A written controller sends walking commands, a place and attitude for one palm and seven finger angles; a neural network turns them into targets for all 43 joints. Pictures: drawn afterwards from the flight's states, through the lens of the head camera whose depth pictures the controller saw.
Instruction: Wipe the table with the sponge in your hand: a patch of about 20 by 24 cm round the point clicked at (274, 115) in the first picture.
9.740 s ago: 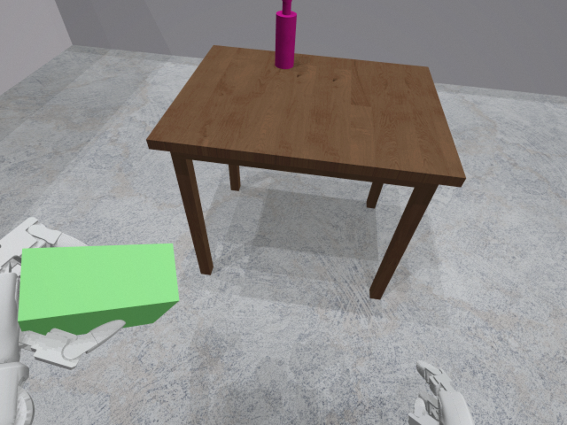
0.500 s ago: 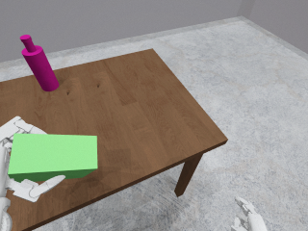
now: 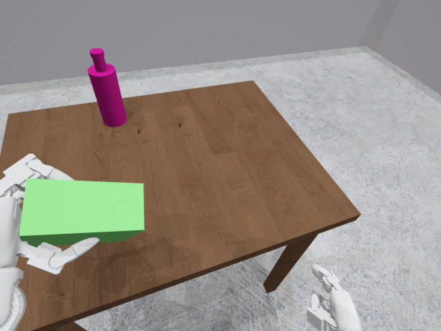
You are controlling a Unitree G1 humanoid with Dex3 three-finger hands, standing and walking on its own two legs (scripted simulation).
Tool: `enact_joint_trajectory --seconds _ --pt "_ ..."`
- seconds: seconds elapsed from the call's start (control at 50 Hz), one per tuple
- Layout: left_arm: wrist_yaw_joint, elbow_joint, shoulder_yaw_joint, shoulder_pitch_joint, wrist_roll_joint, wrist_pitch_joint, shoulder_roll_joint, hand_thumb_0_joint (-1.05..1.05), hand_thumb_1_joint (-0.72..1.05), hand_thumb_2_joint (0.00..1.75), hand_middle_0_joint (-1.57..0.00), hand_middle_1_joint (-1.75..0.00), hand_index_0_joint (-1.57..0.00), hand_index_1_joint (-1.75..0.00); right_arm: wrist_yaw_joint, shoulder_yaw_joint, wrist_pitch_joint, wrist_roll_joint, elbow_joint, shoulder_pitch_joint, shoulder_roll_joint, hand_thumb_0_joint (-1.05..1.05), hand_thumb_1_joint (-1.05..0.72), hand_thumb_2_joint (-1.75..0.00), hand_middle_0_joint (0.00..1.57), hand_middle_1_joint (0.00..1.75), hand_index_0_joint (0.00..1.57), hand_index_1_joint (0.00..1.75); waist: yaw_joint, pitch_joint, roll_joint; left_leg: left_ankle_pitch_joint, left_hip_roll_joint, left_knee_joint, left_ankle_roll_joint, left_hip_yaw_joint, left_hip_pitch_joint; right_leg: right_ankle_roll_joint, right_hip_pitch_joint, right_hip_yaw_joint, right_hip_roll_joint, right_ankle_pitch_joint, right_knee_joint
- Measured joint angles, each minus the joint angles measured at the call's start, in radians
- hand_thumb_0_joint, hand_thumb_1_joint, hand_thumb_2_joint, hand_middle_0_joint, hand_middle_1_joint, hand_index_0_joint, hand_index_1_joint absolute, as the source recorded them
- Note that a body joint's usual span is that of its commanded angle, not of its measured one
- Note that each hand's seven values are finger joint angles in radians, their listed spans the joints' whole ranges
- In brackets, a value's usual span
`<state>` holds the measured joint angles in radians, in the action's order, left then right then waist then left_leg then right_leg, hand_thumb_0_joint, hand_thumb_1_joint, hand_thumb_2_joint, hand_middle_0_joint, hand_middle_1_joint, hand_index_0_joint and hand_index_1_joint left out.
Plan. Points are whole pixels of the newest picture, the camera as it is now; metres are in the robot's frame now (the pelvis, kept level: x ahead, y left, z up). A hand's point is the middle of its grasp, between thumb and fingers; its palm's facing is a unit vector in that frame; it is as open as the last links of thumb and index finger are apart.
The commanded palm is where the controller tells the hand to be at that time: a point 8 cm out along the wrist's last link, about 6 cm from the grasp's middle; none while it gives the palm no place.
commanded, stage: come to a stop and stand still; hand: left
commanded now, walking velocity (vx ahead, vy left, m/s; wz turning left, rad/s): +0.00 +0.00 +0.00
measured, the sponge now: (101, 215) +0.23 +0.20 +0.13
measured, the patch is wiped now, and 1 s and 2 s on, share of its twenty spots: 0.00 0.00 0.00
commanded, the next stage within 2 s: look again from close up in 0.30 s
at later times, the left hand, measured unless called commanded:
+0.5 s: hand (30, 180) +0.24 +0.28 +0.19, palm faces +0.45 -0.76 -0.47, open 10.2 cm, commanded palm +0.16 +0.27 +0.17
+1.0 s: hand (38, 154) +0.25 +0.26 +0.23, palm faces +0.50 -0.77 -0.39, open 10.2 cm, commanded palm +0.16 +0.27 +0.17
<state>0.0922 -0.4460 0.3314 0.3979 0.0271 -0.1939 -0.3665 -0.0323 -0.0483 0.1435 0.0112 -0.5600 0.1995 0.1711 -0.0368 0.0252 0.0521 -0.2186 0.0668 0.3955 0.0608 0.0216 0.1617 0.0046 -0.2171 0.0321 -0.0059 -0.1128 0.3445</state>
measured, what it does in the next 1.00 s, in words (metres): stands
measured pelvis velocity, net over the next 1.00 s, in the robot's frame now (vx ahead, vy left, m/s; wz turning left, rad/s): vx -0.01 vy -0.01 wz -0.02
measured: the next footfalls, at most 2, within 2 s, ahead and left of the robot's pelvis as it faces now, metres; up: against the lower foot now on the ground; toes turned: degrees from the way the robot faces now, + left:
none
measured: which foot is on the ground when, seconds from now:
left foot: down 0.00-1.00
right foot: down 0.00-1.00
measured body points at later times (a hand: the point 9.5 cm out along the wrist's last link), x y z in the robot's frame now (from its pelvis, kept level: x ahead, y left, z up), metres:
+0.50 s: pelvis +0.00 -0.01 +0.00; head +0.03 +0.02 +0.44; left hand +0.21 +0.32 +0.21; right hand +0.17 -0.22 -0.08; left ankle +0.00 +0.08 -0.74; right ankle +0.05 -0.12 -0.74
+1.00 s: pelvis -0.01 -0.01 -0.01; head +0.04 +0.00 +0.44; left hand +0.22 +0.30 +0.25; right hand +0.18 -0.23 -0.09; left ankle -0.01 +0.08 -0.74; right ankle +0.04 -0.12 -0.74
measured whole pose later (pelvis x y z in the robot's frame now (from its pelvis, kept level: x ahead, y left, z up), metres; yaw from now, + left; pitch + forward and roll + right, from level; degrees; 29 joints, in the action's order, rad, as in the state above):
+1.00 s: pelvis -0.01 -0.01 -0.01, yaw -1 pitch +0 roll -1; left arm 0.07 -0.37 0.53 0.12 0.05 -0.31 -0.47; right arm 0.04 -0.01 0.19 0.01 -0.61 0.18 0.22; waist -0.04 0.08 0.00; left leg -0.27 0.04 0.50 0.04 0.01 0.24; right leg -0.02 -0.30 0.02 0.02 -0.15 0.44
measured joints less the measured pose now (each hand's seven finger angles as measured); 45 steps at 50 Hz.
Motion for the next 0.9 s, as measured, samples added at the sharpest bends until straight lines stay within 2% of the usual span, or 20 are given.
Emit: enact_joint_trajectory --seconds 0.18,0.4,0.42,0.44,0.48,0.52,0.56,0.62,0.68,0.74,0.84,0.86,0.88,0.9 --pt "-0.016 0.006 0.015 0.023 -0.008 -0.018 0.002 -0.02 -0.51 1.01 -0.71 -1.32 -0.74 -1.33 0.009 0.009 0.000 -0.001 -0.020 0.038 0.009 0.01 -0.90 -0.90 0.20 0.30 0.21 0.30 0.015 0.016 -0.013 -0.002 0.016 0.002 0.013 -0.007 0.006 0.016 -0.011 -0.008 -0.015 -0.007 0.011" --pt "-0.019 -0.034 0.031 0.055 0.002 -0.043 -0.015 -0.02 -0.51 1.01 -0.71 -1.32 -0.74 -1.32 0.006 0.031 0.000 0.000 -0.029 0.026 0.027 0.01 -0.90 -0.90 0.20 0.30 0.21 0.30 0.031 0.025 -0.021 -0.016 0.006 0.022 0.001 -0.001 0.013 0.006 -0.014 -0.001 -0.006 -0.018 0.024" --pt "-0.040 -0.024 0.045 0.001 -0.048 -0.043 -0.052 -0.02 -0.51 1.01 -0.71 -1.32 -0.74 -1.32 0.001 0.035 0.014 -0.013 -0.015 0.040 0.033 0.01 -0.90 -0.90 0.20 0.30 0.21 0.30 0.014 0.034 -0.024 -0.023 0.002 0.046 0.001 0.004 0.029 0.004 -0.022 0.006 -0.002 -0.022 0.037" --pt "-0.061 0.025 0.067 -0.082 -0.066 -0.075 -0.103 -0.02 -0.51 1.01 -0.71 -1.32 -0.74 -1.32 0.001 0.033 0.030 -0.013 -0.018 0.047 0.036 0.01 -0.90 -0.90 0.20 0.30 0.20 0.30 -0.002 0.036 -0.021 -0.031 0.000 0.072 0.001 0.012 0.050 0.001 -0.037 0.016 -0.001 -0.029 0.055" --pt "-0.058 0.121 0.125 -0.181 -0.033 -0.112 -0.153 -0.02 -0.51 1.01 -0.71 -1.32 -0.74 -1.32 0.015 0.020 0.037 -0.011 -0.043 0.025 0.033 0.01 -0.90 -0.90 0.20 0.30 0.20 0.30 -0.016 0.040 -0.011 -0.032 -0.008 0.080 -0.003 0.009 0.058 -0.010 -0.048 0.013 0.007 -0.028 0.062" --pt "-0.041 0.164 0.163 -0.198 0.006 -0.101 -0.131 -0.02 -0.51 1.01 -0.71 -1.32 -0.74 -1.32 0.032 0.019 0.038 -0.004 -0.037 0.010 0.034 0.01 -0.90 -0.90 0.20 0.30 0.21 0.30 -0.006 0.037 -0.020 -0.033 -0.014 0.079 -0.009 -0.004 0.058 -0.014 -0.055 0.000 0.013 -0.024 0.067" --pt "-0.027 0.153 0.151 -0.159 0.026 -0.094 -0.076 -0.02 -0.51 1.01 -0.71 -1.32 -0.74 -1.32 0.045 0.026 0.046 0.002 -0.024 0.008 0.042 0.01 -0.90 -0.90 0.20 0.30 0.21 0.30 0.007 0.031 -0.039 -0.034 -0.013 0.075 -0.009 -0.014 0.054 -0.012 -0.058 -0.010 0.014 -0.026 0.071" --pt "-0.027 0.095 0.055 -0.044 0.026 -0.094 0.012 -0.02 -0.51 1.01 -0.71 -1.32 -0.74 -1.32 0.051 0.035 0.050 0.011 -0.019 0.011 0.050 0.01 -0.90 -0.90 0.20 0.30 0.21 0.30 0.019 0.023 -0.061 -0.035 -0.011 0.065 -0.004 -0.028 0.043 -0.006 -0.057 -0.024 0.012 -0.032 0.077" --pt "-0.045 0.058 -0.028 0.041 0.009 -0.098 0.037 -0.02 -0.51 1.01 -0.71 -1.32 -0.74 -1.32 0.038 0.033 0.045 0.010 -0.032 0.018 0.039 0.01 -0.90 -0.90 0.20 0.30 0.21 0.30 0.020 0.020 -0.050 -0.035 -0.013 0.060 -0.006 -0.027 0.037 -0.008 -0.054 -0.024 0.014 -0.035 0.076" --pt "-0.051 0.057 -0.027 0.050 0.007 -0.098 0.003 -0.02 -0.51 1.01 -0.71 -1.32 -0.74 -1.32 0.019 0.022 0.035 0.009 -0.040 0.025 0.021 0.01 -0.91 -0.90 0.20 0.30 0.20 0.30 0.016 0.028 -0.018 -0.034 -0.020 0.062 -0.014 -0.014 0.042 -0.016 -0.050 -0.011 0.021 -0.033 0.067" --pt "-0.024 0.042 0.052 -0.025 0.016 -0.088 -0.039 -0.02 -0.51 1.01 -0.71 -1.32 -0.74 -1.32 0.008 0.015 0.050 0.005 -0.045 0.020 0.022 0.01 -0.90 -0.90 0.20 0.30 0.20 0.30 0.001 0.056 0.005 -0.038 -0.030 0.076 -0.023 0.004 0.048 -0.026 -0.040 0.008 0.029 -0.026 0.055" --pt "-0.038 0.036 0.077 -0.081 -0.030 -0.088 -0.068 -0.02 -0.51 1.01 -0.71 -1.32 -0.74 -1.32 0.007 0.021 0.067 -0.010 -0.040 0.029 0.025 0.01 -0.90 -0.90 0.20 0.30 0.20 0.30 -0.017 0.062 0.005 -0.041 -0.033 0.089 -0.024 0.007 0.059 -0.025 -0.045 0.012 0.032 -0.026 0.058" --pt "-0.050 0.048 0.108 -0.168 -0.055 -0.100 -0.116 -0.02 -0.51 1.01 -0.71 -1.32 -0.74 -1.32 0.011 0.026 0.079 -0.015 -0.041 0.033 0.027 0.01 -0.91 -0.90 0.20 0.30 0.20 0.30 -0.032 0.071 0.008 -0.046 -0.032 0.108 -0.026 0.013 0.076 -0.028 -0.059 0.020 0.031 -0.031 0.073" --pt "-0.049 0.064 0.142 -0.249 -0.054 -0.108 -0.153 -0.02 -0.51 1.01 -0.71 -1.32 -0.74 -1.32 0.021 0.027 0.078 -0.017 -0.048 0.023 0.029 0.01 -0.91 -0.90 0.20 0.30 0.20 0.30 -0.036 0.084 0.012 -0.048 -0.028 0.121 -0.029 0.018 0.085 -0.032 -0.070 0.025 0.026 -0.038 0.094"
